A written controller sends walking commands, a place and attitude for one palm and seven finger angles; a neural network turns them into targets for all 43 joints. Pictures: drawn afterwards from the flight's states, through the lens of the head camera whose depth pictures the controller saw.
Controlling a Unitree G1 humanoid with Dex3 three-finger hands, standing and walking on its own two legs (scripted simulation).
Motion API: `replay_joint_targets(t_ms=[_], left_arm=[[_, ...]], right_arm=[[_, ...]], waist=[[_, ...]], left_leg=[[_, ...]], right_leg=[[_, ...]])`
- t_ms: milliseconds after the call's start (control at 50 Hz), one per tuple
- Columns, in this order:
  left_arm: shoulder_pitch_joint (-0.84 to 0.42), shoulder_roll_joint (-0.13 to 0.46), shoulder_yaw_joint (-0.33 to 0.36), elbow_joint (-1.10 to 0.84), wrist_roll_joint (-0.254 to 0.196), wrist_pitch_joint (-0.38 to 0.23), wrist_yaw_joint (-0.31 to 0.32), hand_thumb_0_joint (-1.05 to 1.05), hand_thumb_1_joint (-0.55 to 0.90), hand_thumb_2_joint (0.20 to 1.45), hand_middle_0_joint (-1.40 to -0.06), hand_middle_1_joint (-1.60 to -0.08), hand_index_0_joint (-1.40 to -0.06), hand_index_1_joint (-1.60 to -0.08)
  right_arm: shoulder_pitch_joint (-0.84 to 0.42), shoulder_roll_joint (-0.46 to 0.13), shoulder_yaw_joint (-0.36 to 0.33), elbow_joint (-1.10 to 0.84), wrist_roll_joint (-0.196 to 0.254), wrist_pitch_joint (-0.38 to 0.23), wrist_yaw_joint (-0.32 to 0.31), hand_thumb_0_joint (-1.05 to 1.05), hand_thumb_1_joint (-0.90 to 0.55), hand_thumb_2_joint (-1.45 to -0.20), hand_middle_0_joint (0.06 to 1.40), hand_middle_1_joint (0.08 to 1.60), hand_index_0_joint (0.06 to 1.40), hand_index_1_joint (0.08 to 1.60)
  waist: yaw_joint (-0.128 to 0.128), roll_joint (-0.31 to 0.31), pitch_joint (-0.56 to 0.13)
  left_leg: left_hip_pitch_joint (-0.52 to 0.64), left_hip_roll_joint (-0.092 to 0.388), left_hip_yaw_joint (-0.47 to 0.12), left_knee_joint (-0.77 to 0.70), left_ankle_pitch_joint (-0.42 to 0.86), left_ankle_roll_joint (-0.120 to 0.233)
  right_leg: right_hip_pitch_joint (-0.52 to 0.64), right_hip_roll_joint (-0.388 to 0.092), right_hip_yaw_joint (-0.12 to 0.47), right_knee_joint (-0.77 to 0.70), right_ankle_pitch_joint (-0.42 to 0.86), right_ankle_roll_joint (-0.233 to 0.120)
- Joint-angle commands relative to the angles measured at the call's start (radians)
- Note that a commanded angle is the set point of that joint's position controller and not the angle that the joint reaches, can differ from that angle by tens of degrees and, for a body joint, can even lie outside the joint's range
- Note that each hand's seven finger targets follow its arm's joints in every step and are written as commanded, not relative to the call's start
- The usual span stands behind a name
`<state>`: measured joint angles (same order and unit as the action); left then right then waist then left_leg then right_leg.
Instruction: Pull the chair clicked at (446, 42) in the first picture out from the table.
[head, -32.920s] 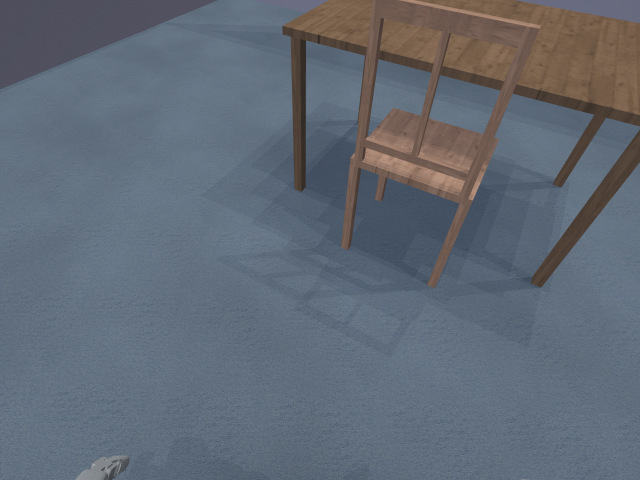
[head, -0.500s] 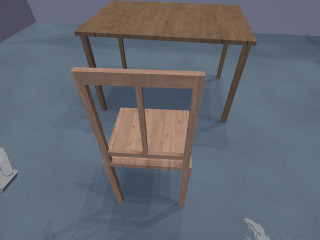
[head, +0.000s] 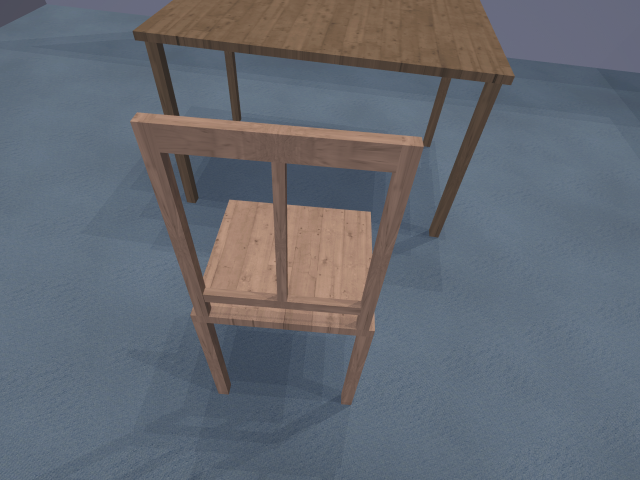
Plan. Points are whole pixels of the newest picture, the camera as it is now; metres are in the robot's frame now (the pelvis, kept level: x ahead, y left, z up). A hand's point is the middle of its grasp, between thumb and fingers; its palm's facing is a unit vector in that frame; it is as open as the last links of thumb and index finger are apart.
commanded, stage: let the arm hang, fingers relaxed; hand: left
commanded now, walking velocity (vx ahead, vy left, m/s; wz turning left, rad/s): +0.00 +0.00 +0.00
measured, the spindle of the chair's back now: (281, 241) +0.50 +0.09 -0.03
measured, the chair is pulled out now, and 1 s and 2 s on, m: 0.58 0.58 0.58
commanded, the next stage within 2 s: look to check the result in 0.82 s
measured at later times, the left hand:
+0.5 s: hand out of the picture +0.00 +0.16 -0.16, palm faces +0.02 -0.97 -0.22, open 7.4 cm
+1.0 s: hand out of the picture +0.01 +0.13 -0.16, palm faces +0.03 -0.98 -0.18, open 7.4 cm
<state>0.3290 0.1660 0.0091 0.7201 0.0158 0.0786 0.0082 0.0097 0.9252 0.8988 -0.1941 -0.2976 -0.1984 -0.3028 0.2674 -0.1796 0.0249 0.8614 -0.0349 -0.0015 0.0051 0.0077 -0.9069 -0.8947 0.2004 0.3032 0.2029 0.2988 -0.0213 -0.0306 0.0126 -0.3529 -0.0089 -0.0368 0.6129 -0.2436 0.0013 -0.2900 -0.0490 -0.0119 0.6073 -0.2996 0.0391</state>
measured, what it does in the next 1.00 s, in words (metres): stands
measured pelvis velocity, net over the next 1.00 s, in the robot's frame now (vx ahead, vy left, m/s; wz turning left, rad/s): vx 0.01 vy -0.03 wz -0.01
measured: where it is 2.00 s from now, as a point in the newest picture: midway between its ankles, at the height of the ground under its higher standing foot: outside the picture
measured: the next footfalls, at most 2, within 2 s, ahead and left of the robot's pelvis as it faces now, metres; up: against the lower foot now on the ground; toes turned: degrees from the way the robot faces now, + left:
none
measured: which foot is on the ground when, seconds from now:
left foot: down 0.00-1.00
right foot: down 0.00-1.00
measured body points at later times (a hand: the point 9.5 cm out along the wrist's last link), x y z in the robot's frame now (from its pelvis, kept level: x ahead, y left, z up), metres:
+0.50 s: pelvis +0.02 -0.02 +0.01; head +0.02 -0.04 +0.46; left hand +0.00 +0.21 -0.14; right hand +0.01 -0.24 -0.16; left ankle +0.05 +0.12 -0.73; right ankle +0.02 -0.15 -0.73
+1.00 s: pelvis +0.01 -0.03 +0.01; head +0.03 -0.04 +0.46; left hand +0.01 +0.19 -0.15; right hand -0.01 -0.24 -0.15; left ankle +0.05 +0.12 -0.73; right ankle +0.02 -0.15 -0.73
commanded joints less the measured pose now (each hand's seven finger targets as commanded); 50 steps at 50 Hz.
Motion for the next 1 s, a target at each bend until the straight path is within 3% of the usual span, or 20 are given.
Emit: replay_joint_targets(t_ms=[0,40,60,80,160,200,280,340,440,520,560,640,660,720,780,900,980], left_arm=[[0.058,0.174,0.022,0.027,0.001,-0.07,0.014,0.0,0.9,0.9,-0.2,-0.3,-0.2,-0.3],[0.085,0.143,0.032,0.08,0.0,-0.071,0.017,0.0,0.9,0.9,-0.2,-0.3,-0.2,-0.3],[0.086,0.148,0.024,0.106,0.0,-0.07,0.015,0.0,0.9,0.9,-0.2,-0.3,-0.2,-0.3],[0.09,0.146,0.021,0.129,-0.001,-0.072,0.014,0.0,0.9,0.9,-0.2,-0.3,-0.2,-0.3],[0.085,0.133,0.006,0.204,-0.004,-0.076,0.011,0.0,0.9,0.9,-0.2,-0.3,-0.2,-0.3],[0.089,0.124,0.001,0.231,-0.004,-0.077,0.013,0.0,0.9,0.9,-0.2,-0.3,-0.2,-0.3],[0.102,0.12,-0.007,0.27,-0.006,-0.076,0.017,0.0,0.9,0.9,-0.2,-0.3,-0.2,-0.3],[0.105,0.112,-0.008,0.287,-0.008,-0.08,0.02,0.0,0.9,0.9,-0.2,-0.3,-0.2,-0.3],[0.097,0.103,-0.006,0.296,-0.009,-0.086,0.025,0.0,0.9,0.9,-0.2,-0.3,-0.2,-0.3],[0.087,0.1,-0.004,0.296,-0.011,-0.087,0.029,0.0,0.9,0.9,-0.2,-0.3,-0.2,-0.3],[0.073,0.096,-0.003,0.295,-0.009,-0.086,0.029,0.0,0.9,0.9,-0.2,-0.3,-0.2,-0.3],[0.061,0.09,0.002,0.299,-0.011,-0.084,0.03,0.0,0.9,0.9,-0.2,-0.3,-0.2,-0.3],[0.059,0.093,0.002,0.297,-0.01,-0.084,0.029,0.0,0.9,0.9,-0.2,-0.3,-0.2,-0.3],[0.05,0.093,0.006,0.291,-0.011,-0.086,0.028,0.0,0.9,0.9,-0.2,-0.3,-0.2,-0.3],[0.042,0.093,0.007,0.289,-0.01,-0.081,0.028,0.0,0.9,0.9,-0.2,-0.3,-0.2,-0.3],[0.042,0.087,0.009,0.291,-0.011,-0.082,0.027,0.0,0.9,0.9,-0.2,-0.3,-0.2,-0.3],[0.048,0.079,0.008,0.3,-0.01,-0.08,0.027,0.0,0.9,0.9,-0.2,-0.3,-0.2,-0.3]], right_arm=[[0.008,-0.135,-0.045,-0.035,0.013,-0.026,-0.018,0.0,-0.9,-0.9,0.2,0.3,0.2,0.3],[0.044,-0.109,-0.048,-0.012,0.01,-0.021,-0.025,0.0,-0.9,-0.9,0.2,0.3,0.2,0.3],[0.05,-0.108,-0.051,-0.003,0.013,-0.016,-0.028,0.0,-0.9,-0.9,0.2,0.3,0.2,0.3],[0.064,-0.108,-0.052,0.007,0.015,-0.015,-0.028,0.0,-0.9,-0.9,0.2,0.3,0.2,0.3],[0.11,-0.1,-0.055,0.043,0.019,-0.008,-0.032,0.0,-0.9,-0.9,0.2,0.3,0.2,0.3],[0.127,-0.101,-0.054,0.063,0.02,-0.009,-0.032,0.0,-0.9,-0.9,0.2,0.3,0.2,0.3],[0.14,-0.094,-0.05,0.095,0.02,-0.007,-0.032,0.0,-0.9,-0.9,0.2,0.3,0.2,0.3],[0.155,-0.082,-0.048,0.115,0.02,-0.009,-0.032,0.0,-0.9,-0.9,0.2,0.3,0.2,0.3],[0.156,-0.06,-0.041,0.142,0.021,-0.014,-0.033,0.0,-0.9,-0.9,0.2,0.3,0.2,0.3],[0.153,-0.045,-0.036,0.158,0.02,-0.013,-0.034,0.0,-0.9,-0.9,0.2,0.3,0.2,0.3],[0.149,-0.037,-0.038,0.162,0.02,-0.011,-0.036,0.0,-0.9,-0.9,0.2,0.3,0.2,0.3],[0.152,-0.026,-0.036,0.17,0.017,-0.008,-0.038,0.0,-0.9,-0.9,0.2,0.3,0.2,0.3],[0.152,-0.022,-0.038,0.169,0.018,-0.005,-0.039,0.0,-0.9,-0.9,0.2,0.3,0.2,0.3],[0.166,-0.026,-0.039,0.169,0.017,-0.008,-0.039,0.0,-0.9,-0.9,0.2,0.3,0.2,0.3],[0.162,-0.03,-0.042,0.166,0.016,-0.004,-0.04,0.0,-0.9,-0.9,0.2,0.3,0.2,0.3],[0.172,-0.034,-0.042,0.167,0.017,-0.009,-0.042,0.0,-0.9,-0.9,0.2,0.3,0.2,0.3],[0.169,-0.032,-0.043,0.168,0.018,-0.008,-0.045,0.0,-0.9,-0.9,0.2,0.3,0.2,0.3]], waist=[[0.033,0.215,-0.018],[0.028,0.296,-0.041],[0.029,0.285,-0.017],[0.026,0.267,-0.03],[0.016,0.089,0.029],[0.013,0.052,0.024],[0.015,0.039,0.068],[0.015,-0.016,0.058],[0.018,-0.022,0.048],[0.022,0.019,0.066],[0.022,-0.007,0.103],[0.022,0.049,0.107],[0.022,0.03,0.127],[0.018,0.044,0.071],[0.017,0.039,0.102],[0.016,0.055,0.065],[0.016,0.06,0.085]], left_leg=[[0.056,0.079,-0.109,-0.202,0.082,0.052],[0.076,0.083,-0.111,-0.225,0.017,0.05],[0.074,0.085,-0.116,-0.236,-0.02,0.052],[0.082,0.089,-0.118,-0.239,-0.03,0.052],[0.081,0.089,-0.108,-0.23,-0.064,0.049],[0.092,0.09,-0.102,-0.225,-0.063,0.048],[0.083,0.087,-0.091,-0.231,-0.064,0.047],[0.096,0.084,-0.077,-0.219,-0.028,0.046],[0.116,0.079,-0.053,-0.196,0.072,0.041],[0.108,0.075,-0.043,-0.192,0.108,0.037],[0.102,0.077,-0.043,-0.197,0.105,0.037],[0.096,0.074,-0.037,-0.198,0.084,0.031],[0.089,0.076,-0.034,-0.201,0.068,0.033],[0.109,0.074,-0.033,-0.189,0.089,0.029],[0.096,0.077,-0.042,-0.201,0.039,0.03],[0.107,0.087,-0.049,-0.209,0.048,0.033],[0.106,0.091,-0.052,-0.22,0.026,0.034]], right_leg=[[0.055,-0.017,0.064,-0.143,0.076,-0.073],[0.069,-0.011,0.047,-0.156,0.064,-0.079],[0.064,-0.004,0.041,-0.177,0.057,-0.079],[0.072,-0.009,0.042,-0.181,0.063,-0.079],[0.031,-0.02,0.051,-0.222,0.042,-0.088],[0.021,-0.03,0.056,-0.226,0.029,-0.088],[-0.005,-0.031,0.064,-0.233,0.012,-0.092],[-0.002,-0.037,0.068,-0.232,0.023,-0.092],[0.013,-0.043,0.074,-0.225,0.089,-0.092],[0.021,-0.045,0.076,-0.223,0.111,-0.097],[0.006,-0.039,0.071,-0.234,0.107,-0.098],[0.01,-0.041,0.081,-0.243,0.081,-0.1],[0.005,-0.037,0.076,-0.256,0.07,-0.101],[0.033,-0.043,0.079,-0.247,0.093,-0.103],[0.01,-0.037,0.075,-0.26,0.035,-0.102],[0.032,-0.032,0.069,-0.248,0.061,-0.101],[0.017,-0.028,0.066,-0.251,0.047,-0.101]])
